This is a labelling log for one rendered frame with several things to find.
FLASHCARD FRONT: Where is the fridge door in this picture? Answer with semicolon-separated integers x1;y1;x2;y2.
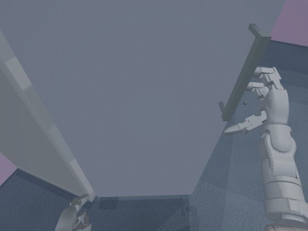
0;0;286;197

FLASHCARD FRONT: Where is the robot right hand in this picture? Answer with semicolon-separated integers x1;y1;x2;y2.
224;67;289;135

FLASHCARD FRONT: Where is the handle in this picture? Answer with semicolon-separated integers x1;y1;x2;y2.
219;24;272;121

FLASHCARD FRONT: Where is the robot left hand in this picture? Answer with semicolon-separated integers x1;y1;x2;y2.
55;194;91;231

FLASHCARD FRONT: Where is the right robot forearm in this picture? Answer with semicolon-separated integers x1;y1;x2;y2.
258;124;308;230

